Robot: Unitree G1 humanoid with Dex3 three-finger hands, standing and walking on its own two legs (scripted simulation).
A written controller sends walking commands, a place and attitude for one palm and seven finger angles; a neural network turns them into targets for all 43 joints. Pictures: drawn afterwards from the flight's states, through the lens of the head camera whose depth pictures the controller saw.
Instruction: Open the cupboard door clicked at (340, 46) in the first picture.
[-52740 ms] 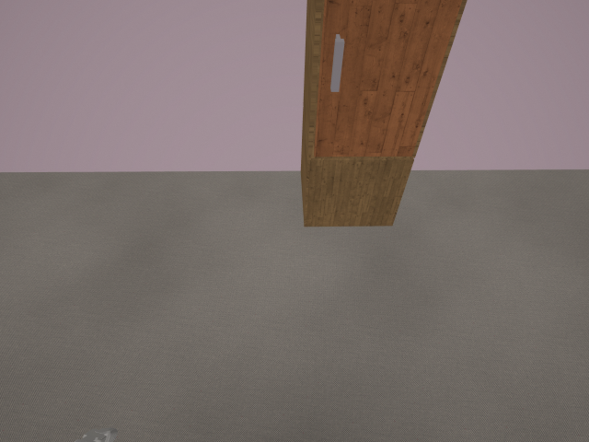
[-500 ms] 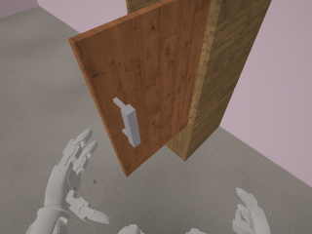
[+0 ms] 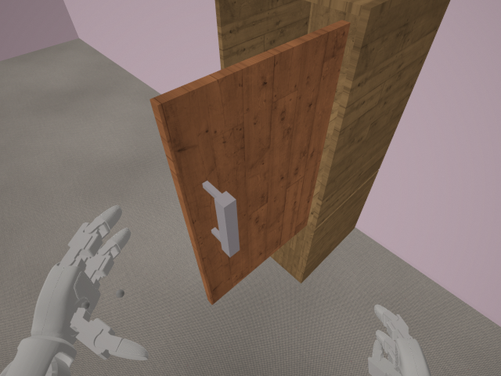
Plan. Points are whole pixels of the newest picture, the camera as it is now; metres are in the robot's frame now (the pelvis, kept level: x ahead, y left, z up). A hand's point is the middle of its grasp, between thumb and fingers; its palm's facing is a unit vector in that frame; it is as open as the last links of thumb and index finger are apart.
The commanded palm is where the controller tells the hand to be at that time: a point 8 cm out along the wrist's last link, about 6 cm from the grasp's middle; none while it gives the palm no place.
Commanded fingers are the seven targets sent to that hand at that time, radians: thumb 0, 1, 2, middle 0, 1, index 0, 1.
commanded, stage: draw the hand back to the body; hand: left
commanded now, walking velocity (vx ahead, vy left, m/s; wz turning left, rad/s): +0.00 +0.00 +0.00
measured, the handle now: (220, 219) +0.36 +0.09 +0.06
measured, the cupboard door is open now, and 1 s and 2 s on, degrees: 88 88 88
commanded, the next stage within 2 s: step back with the hand held close in 1.06 s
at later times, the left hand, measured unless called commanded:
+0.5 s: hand (52, 256) +0.21 +0.25 +0.17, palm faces +0.36 -0.84 -0.40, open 11.2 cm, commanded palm +0.16 +0.29 +0.19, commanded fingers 0.00 0.62 0.78 -0.19 -0.30 -0.19 -0.30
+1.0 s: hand (36, 249) +0.21 +0.26 +0.19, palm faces +0.43 -0.81 -0.40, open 7.5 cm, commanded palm +0.16 +0.29 +0.21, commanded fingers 0.00 0.90 0.90 -0.20 -0.30 -0.20 -0.30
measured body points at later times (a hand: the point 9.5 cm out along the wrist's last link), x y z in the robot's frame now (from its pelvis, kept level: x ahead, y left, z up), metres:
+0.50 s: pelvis +0.01 +0.01 +0.04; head +0.00 -0.01 +0.49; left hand +0.19 +0.29 +0.19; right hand +0.20 -0.20 -0.04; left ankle -0.01 +0.12 -0.70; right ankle +0.00 -0.12 -0.70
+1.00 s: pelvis +0.01 +0.00 +0.05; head -0.01 -0.02 +0.49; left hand +0.18 +0.30 +0.21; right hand +0.19 -0.23 -0.04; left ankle -0.01 +0.12 -0.70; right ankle +0.00 -0.12 -0.70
